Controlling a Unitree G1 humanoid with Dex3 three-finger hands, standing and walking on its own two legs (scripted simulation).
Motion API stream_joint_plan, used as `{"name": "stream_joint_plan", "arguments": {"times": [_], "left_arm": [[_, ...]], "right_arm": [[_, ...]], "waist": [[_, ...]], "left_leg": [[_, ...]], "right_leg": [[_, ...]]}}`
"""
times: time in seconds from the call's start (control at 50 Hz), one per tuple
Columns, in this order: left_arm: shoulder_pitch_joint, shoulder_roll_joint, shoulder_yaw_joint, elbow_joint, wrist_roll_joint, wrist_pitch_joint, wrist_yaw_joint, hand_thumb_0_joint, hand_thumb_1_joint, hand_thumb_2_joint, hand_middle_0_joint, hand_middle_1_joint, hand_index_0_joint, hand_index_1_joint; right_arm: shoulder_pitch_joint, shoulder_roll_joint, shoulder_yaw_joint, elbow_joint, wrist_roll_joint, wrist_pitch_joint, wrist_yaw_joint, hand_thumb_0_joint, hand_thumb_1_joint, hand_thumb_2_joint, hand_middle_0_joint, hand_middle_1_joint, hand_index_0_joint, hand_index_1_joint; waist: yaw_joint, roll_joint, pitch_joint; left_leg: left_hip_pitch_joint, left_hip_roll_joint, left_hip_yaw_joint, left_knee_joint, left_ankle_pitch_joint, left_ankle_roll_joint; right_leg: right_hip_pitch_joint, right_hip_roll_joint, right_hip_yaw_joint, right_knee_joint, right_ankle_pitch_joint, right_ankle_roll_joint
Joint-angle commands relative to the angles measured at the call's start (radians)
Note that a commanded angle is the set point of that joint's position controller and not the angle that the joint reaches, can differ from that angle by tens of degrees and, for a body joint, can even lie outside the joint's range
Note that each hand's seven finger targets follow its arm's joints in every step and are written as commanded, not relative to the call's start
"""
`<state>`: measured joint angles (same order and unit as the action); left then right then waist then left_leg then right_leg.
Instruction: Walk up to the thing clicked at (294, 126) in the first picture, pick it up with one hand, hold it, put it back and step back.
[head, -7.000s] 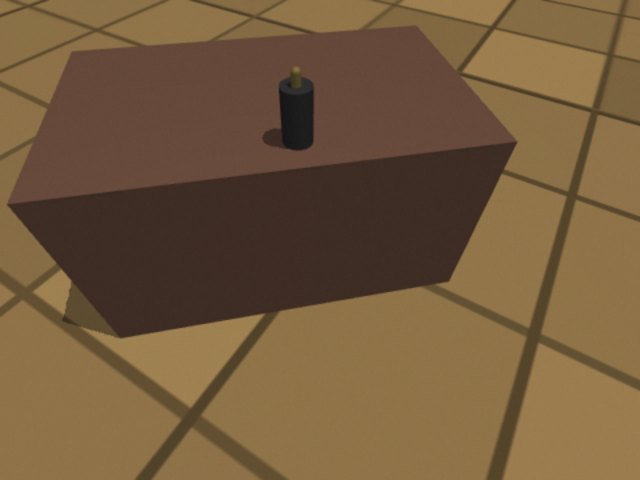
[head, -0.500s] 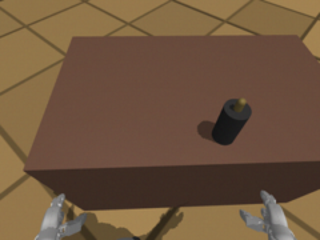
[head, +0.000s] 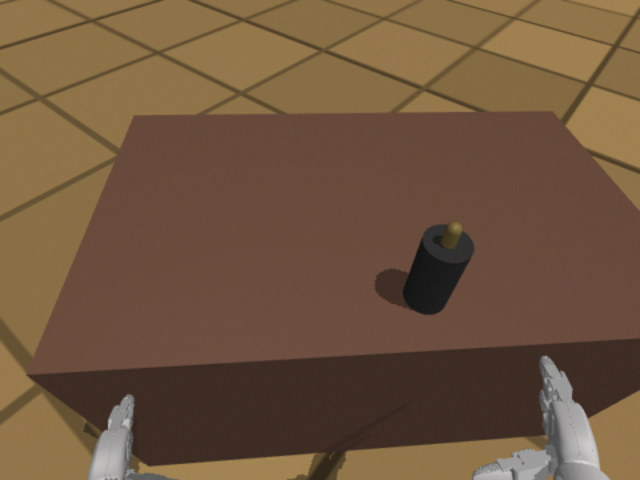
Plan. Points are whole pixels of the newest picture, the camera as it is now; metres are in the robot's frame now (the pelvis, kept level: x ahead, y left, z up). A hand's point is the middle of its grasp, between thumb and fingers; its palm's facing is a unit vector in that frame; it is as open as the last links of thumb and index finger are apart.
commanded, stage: rise first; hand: right
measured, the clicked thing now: (438, 264) +0.44 -0.20 -0.03
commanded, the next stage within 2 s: go down in 0.78 s
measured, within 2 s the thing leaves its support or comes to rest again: neither
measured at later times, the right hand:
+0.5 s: hand (531, 429) +0.17 -0.23 +0.01, palm faces +0.23 +0.91 -0.34, open 17.4 cm
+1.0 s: hand (543, 422) +0.17 -0.23 +0.05, palm faces +0.25 +0.91 -0.34, open 17.4 cm
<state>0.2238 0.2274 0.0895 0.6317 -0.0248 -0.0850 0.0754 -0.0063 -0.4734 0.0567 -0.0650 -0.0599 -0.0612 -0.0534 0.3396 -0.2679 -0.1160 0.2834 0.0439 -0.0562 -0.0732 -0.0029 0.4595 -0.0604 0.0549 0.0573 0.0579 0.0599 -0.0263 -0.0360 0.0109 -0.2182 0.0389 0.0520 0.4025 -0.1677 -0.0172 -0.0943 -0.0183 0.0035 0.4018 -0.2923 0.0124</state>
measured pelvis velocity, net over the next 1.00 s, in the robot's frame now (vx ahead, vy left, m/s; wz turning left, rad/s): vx -0.01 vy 0.00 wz -0.01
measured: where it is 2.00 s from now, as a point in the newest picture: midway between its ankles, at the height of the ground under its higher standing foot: outside the picture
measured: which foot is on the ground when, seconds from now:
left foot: down 0.00-1.00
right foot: down 0.00-1.00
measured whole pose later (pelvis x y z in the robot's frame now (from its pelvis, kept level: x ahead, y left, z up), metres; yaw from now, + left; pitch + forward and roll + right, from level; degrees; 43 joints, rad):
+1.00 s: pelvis -0.01 +0.00 +0.00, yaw -1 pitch -2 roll +0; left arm 0.20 0.23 0.14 0.71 0.00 -0.14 0.04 -0.01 -0.53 0.06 -0.06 -0.07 -0.06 -0.06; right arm 0.49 -0.26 -0.19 -0.06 0.04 -0.21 -0.02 -0.01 0.53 -0.06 0.05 0.06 0.06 0.06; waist -0.03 -0.05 0.03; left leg -0.22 0.04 0.06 0.42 -0.16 -0.01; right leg -0.10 -0.02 0.02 0.43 -0.29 0.01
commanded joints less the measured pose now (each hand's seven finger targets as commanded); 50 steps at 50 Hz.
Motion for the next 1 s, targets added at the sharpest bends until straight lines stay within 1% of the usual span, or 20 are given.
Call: {"name": "stream_joint_plan", "arguments": {"times": [0.0, 0.06, 0.16, 0.26, 0.3, 0.34, 0.38, 0.42, 0.64, 0.66, 0.7, 0.72, 0.76, 0.86, 0.88, 0.9, 0.92, 0.94, 0.96, 0.98], "left_arm": [[-0.059, 0.134, 0.053, -0.124, 0.002, -0.045, 0.004, 0.000, -0.539, 0.040, -0.054, -0.054, -0.055, -0.053], [-0.070, 0.109, 0.036, -0.108, 0.003, -0.051, -0.005, 0.000, -0.544, 0.043, -0.056, -0.057, -0.054, -0.058], [-0.096, 0.197, 0.113, -0.143, 0.011, -0.057, 0.003, 0.000, -0.548, 0.052, -0.057, -0.059, -0.053, -0.063], [-0.094, 0.117, 0.051, -0.129, 0.011, -0.061, -0.004, 0.000, -0.550, 0.057, -0.059, -0.061, -0.053, -0.067], [-0.087, 0.159, 0.096, -0.144, 0.012, -0.062, 0.002, 0.000, -0.548, 0.060, -0.058, -0.060, -0.052, -0.066], [-0.070, 0.162, 0.101, -0.111, 0.013, -0.062, 0.001, 0.000, -0.546, 0.056, -0.056, -0.057, -0.052, -0.061], [-0.087, 0.117, 0.060, -0.121, 0.012, -0.066, -0.006, 0.000, -0.551, 0.060, -0.058, -0.059, -0.052, -0.065], [-0.082, 0.150, 0.096, -0.124, 0.011, -0.070, -0.005, 0.000, -0.551, 0.059, -0.058, -0.058, -0.051, -0.064], [-0.107, 0.136, 0.089, -0.114, 0.013, -0.091, -0.007, 0.000, -0.552, 0.067, -0.059, -0.063, -0.054, -0.068], [-0.100, 0.158, 0.109, -0.123, 0.015, -0.094, -0.005, 0.000, -0.551, 0.071, -0.059, -0.064, -0.054, -0.069], [-0.092, 0.113, 0.073, -0.103, 0.014, -0.093, -0.011, 0.000, -0.549, 0.071, -0.059, -0.066, -0.056, -0.069], [-0.088, 0.147, 0.104, -0.116, 0.013, -0.094, -0.008, 0.000, -0.548, 0.072, -0.059, -0.067, -0.057, -0.070], [-0.090, 0.173, 0.127, -0.095, 0.017, -0.095, -0.006, 0.000, -0.548, 0.072, -0.059, -0.067, -0.056, -0.069], [-0.092, 0.115, 0.084, -0.107, 0.014, -0.100, -0.018, 0.000, -0.551, 0.083, -0.059, -0.070, -0.056, -0.073], [-0.096, 0.114, 0.085, -0.114, 0.013, -0.099, -0.018, 0.000, -0.511, 0.008, -0.052, -0.060, -0.071, -0.041], [-0.154, 0.090, 0.042, -0.116, 0.035, -0.105, -0.032, 0.000, -0.528, 0.040, -0.056, -0.063, -0.061, -0.059], [-0.099, 0.117, 0.088, -0.045, 0.032, -0.099, -0.028, 0.000, -0.539, 0.044, -0.059, -0.065, -0.060, -0.064], [-0.126, 0.108, 0.072, -0.032, 0.033, -0.094, -0.029, 0.000, -0.540, 0.044, -0.058, -0.063, -0.059, -0.062], [-0.124, 0.153, 0.115, -0.011, 0.033, -0.096, -0.024, 0.000, -0.541, 0.044, -0.058, -0.063, -0.058, -0.063], [-0.157, 0.149, 0.101, -0.027, 0.038, -0.097, -0.028, 0.000, -0.541, 0.042, -0.058, -0.064, -0.059, -0.063]], "right_arm": [[-0.034, -0.157, -0.076, -0.248, 0.001, -0.060, 0.004, 0.000, 0.545, -0.037, 0.049, 0.054, 0.051, 0.054], [-0.027, -0.155, -0.082, -0.298, 0.002, -0.075, 0.010, 0.000, 0.536, -0.037, 0.050, 0.053, 0.051, 0.053], [0.008, -0.179, -0.116, -0.347, 0.000, -0.087, 0.011, 0.000, 0.535, -0.040, 0.050, 0.053, 0.051, 0.053], [0.041, -0.148, -0.093, -0.376, 0.000, -0.106, 0.016, 0.000, 0.517, -0.043, 0.050, 0.053, 0.051, 0.053], [0.036, -0.169, -0.114, -0.401, -0.004, -0.113, 0.014, 0.000, 0.529, -0.044, 0.050, 0.053, 0.051, 0.053], [0.043, -0.174, -0.123, -0.399, -0.002, -0.116, 0.020, 0.000, 0.542, -0.041, 0.049, 0.054, 0.051, 0.054], [0.037, -0.166, -0.120, -0.428, 0.000, -0.125, 0.023, 0.000, 0.529, -0.042, 0.050, 0.053, 0.051, 0.053], [0.062, -0.173, -0.131, -0.425, 0.000, -0.131, 0.024, 0.000, 0.534, -0.042, 0.050, 0.053, 0.051, 0.053], [0.048, -0.171, -0.131, -0.499, -0.001, -0.168, 0.029, 0.000, 0.522, -0.049, 0.050, 0.053, 0.051, 0.053], [0.051, -0.175, -0.139, -0.498, -0.001, -0.170, 0.028, 0.000, 0.528, -0.051, 0.050, 0.054, 0.051, 0.054], [0.082, -0.161, -0.129, -0.487, -0.003, -0.175, 0.031, 0.000, 0.522, -0.053, 0.050, 0.054, 0.051, 0.054], [0.078, -0.189, -0.158, -0.500, -0.003, -0.178, 0.028, 0.000, 0.520, -0.053, 0.050, 0.054, 0.051, 0.054], [0.075, -0.186, -0.156, -0.489, 0.000, -0.180, 0.030, 0.000, 0.519, -0.054, 0.050, 0.054, 0.051, 0.054], [0.108, -0.164, -0.140, -0.545, -0.002, -0.197, 0.036, 0.000, 0.525, -0.059, 0.050, 0.055, 0.051, 0.055], [0.112, -0.160, -0.135, -0.520, -0.003, -0.195, 0.037, 0.000, 0.521, -0.071, 0.029, 0.063, 0.049, 0.063], [0.052, -0.122, -0.139, -0.639, 0.006, -0.222, 0.045, 0.000, 0.564, -0.061, 0.027, 0.059, 0.049, 0.059], [0.094, -0.143, -0.177, -0.538, 0.007, -0.216, 0.045, 0.000, 0.558, -0.067, 0.026, 0.059, 0.049, 0.059], [0.095, -0.155, -0.192, -0.512, 0.009, -0.218, 0.049, 0.000, 0.584, -0.065, 0.023, 0.062, 0.047, 0.062], [0.097, -0.157, -0.200, -0.440, 0.010, -0.212, 0.056, 0.000, 0.595, -0.066, 0.020, 0.063, 0.045, 0.063], [0.059, -0.179, -0.225, -0.476, 0.014, -0.221, 0.060, 0.000, 0.606, -0.064, 0.019, 0.063, 0.044, 0.063]], "waist": [[-0.002, -0.011, -0.053], [-0.006, -0.005, -0.048], [0.000, 0.032, -0.089], [-0.013, 0.039, -0.063], [0.002, 0.027, -0.076], [0.002, 0.031, -0.045], [-0.006, 0.022, -0.041], [-0.007, 0.027, -0.031], [-0.008, 0.005, -0.046], [-0.002, 0.024, -0.060], [-0.017, 0.034, -0.043], [-0.012, 0.028, -0.060], [-0.007, 0.039, -0.036], [-0.027, 0.020, -0.055], [-0.015, 0.024, -0.045], [-0.012, 0.006, -0.114], [-0.001, 0.029, -0.091], [-0.006, 0.024, -0.053], [0.011, 0.034, -0.035], [0.002, 0.026, -0.068]], "left_leg": [[0.127, -0.025, 0.039, -0.034, 0.137, 0.024], [0.133, -0.023, 0.037, -0.035, 0.141, 0.022], [0.158, -0.022, 0.038, -0.030, 0.180, 0.019], [0.166, -0.019, 0.036, -0.041, 0.147, 0.019], [0.160, -0.022, 0.039, -0.039, 0.139, 0.021], [0.142, -0.020, 0.039, -0.046, 0.112, 0.018], [0.147, -0.016, 0.039, -0.053, 0.088, 0.015], [0.144, -0.016, 0.041, -0.056, 0.058, 0.016], [0.141, -0.015, 0.039, -0.051, 0.056, 0.019], [0.145, -0.017, 0.043, -0.050, 0.055, 0.019], [0.146, -0.017, 0.045, -0.051, 0.052, 0.019], [0.149, -0.016, 0.044, -0.048, 0.069, 0.019], [0.140, -0.018, 0.046, -0.049, 0.062, 0.017], [0.155, -0.016, 0.048, -0.045, 0.078, 0.021], [0.147, -0.016, 0.044, -0.049, 0.074, 0.020], [0.140, -0.027, 0.039, -0.026, 0.097, 0.014], [0.128, -0.028, 0.040, -0.021, 0.103, 0.013], [0.108, -0.023, 0.036, -0.027, 0.085, 0.010], [0.088, -0.025, 0.035, -0.023, 0.077, 0.008], [0.100, -0.024, 0.035, -0.014, 0.079, 0.010]], "right_leg": [[-0.097, 0.012, -0.025, -0.078, 0.245, -0.009], [-0.101, 0.012, -0.027, -0.072, 0.247, -0.011], [-0.073, 0.012, -0.024, -0.065, 0.281, -0.014], [-0.090, 0.016, -0.027, -0.067, 0.247, -0.018], [-0.074, 0.014, -0.026, -0.074, 0.242, -0.015], [-0.087, 0.018, -0.028, -0.077, 0.209, -0.020], [-0.100, 0.024, -0.029, -0.077, 0.184, -0.023], [-0.107, 0.024, -0.030, -0.086, 0.157, -0.022], [-0.097, 0.024, -0.025, -0.083, 0.153, -0.020], [-0.089, 0.023, -0.022, -0.082, 0.156, -0.020], [-0.102, 0.023, -0.022, -0.081, 0.157, -0.021], [-0.092, 0.023, -0.023, -0.078, 0.175, -0.019], [-0.106, 0.022, -0.020, -0.079, 0.164, -0.020], [-0.100, 0.024, -0.023, -0.078, 0.187, -0.018], [-0.105, 0.025, -0.025, -0.074, 0.181, -0.020], [-0.094, 0.024, -0.006, -0.054, 0.186, -0.019], [-0.104, 0.023, -0.005, -0.050, 0.191, -0.020], [-0.124, 0.028, -0.009, -0.050, 0.164, -0.024], [-0.136, 0.025, -0.007, -0.045, 0.149, -0.025], [-0.142, 0.024, -0.001, -0.037, 0.154, -0.023]]}}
